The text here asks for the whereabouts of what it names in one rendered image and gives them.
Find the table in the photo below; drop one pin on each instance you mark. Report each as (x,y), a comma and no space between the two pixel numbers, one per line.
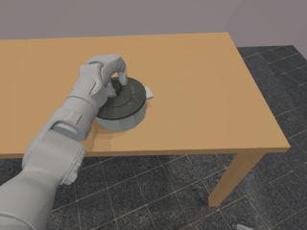
(205,100)

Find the robot left hand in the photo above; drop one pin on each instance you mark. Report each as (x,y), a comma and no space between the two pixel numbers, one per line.
(116,64)

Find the pot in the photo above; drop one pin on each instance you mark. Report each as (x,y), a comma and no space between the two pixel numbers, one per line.
(129,122)

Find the knob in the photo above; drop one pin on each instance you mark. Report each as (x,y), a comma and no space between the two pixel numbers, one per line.
(117,86)

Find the lid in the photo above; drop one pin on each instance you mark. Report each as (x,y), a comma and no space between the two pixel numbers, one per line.
(129,101)

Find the robot left upper arm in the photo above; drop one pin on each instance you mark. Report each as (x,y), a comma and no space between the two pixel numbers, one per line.
(26,201)

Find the robot left forearm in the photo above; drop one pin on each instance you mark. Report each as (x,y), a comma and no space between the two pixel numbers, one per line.
(74,118)

